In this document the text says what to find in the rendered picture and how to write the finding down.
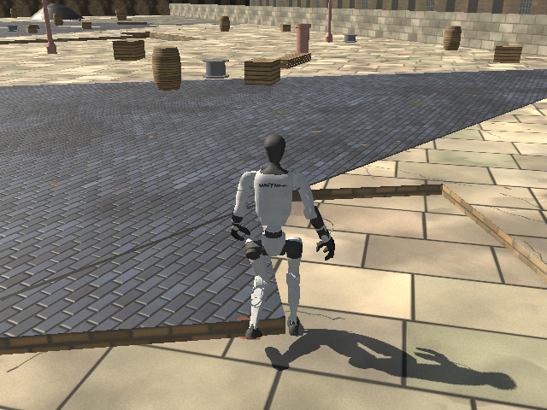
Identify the right robot upper arm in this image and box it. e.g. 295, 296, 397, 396
291, 172, 317, 220

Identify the robot right forearm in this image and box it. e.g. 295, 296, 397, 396
310, 206, 331, 243

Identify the left robot hand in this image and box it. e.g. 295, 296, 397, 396
231, 226, 250, 241

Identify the right robot hand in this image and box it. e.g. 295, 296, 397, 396
316, 237, 335, 261

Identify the robot left forearm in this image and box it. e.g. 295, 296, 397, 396
231, 204, 243, 231

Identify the right robot foot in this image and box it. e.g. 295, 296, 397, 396
287, 316, 299, 336

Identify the humanoid robot torso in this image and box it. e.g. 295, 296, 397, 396
254, 167, 294, 256

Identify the left robot upper arm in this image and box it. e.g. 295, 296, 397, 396
233, 171, 256, 217

